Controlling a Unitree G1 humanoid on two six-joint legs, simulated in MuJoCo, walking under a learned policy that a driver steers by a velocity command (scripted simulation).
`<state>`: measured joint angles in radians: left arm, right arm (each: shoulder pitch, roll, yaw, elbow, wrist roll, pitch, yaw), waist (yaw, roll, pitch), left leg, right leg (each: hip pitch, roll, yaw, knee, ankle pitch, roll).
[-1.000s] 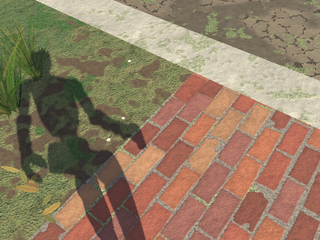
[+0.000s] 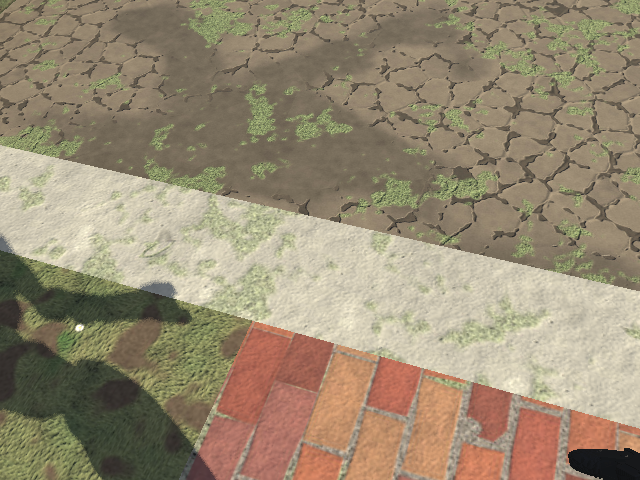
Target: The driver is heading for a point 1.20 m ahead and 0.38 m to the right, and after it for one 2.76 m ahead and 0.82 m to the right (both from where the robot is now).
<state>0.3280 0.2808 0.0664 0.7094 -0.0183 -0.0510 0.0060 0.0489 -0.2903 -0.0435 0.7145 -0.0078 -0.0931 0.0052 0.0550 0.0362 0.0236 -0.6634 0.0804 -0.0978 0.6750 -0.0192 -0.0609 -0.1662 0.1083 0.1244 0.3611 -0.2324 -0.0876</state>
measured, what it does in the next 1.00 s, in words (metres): walks ahead, turning right: left foot, then right foot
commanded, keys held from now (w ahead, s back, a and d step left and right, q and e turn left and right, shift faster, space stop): w+e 0.76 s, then w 0.14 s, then w+q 0.10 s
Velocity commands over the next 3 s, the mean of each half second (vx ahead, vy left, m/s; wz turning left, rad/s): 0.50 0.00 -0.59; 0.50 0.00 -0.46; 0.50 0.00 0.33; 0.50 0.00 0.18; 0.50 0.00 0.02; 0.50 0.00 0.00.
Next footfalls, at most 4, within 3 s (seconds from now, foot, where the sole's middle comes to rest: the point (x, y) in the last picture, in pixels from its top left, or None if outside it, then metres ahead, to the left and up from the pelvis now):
0.14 left None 0.27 0.14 -0.78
0.66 right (462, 479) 0.47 -0.19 -0.78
1.18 left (424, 336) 0.79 -0.13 -0.78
1.62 right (538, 325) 0.82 -0.39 -0.78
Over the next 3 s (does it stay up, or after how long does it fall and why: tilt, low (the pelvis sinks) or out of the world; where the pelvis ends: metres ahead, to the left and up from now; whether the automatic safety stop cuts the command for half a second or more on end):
stays up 0.82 -0.26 -0.01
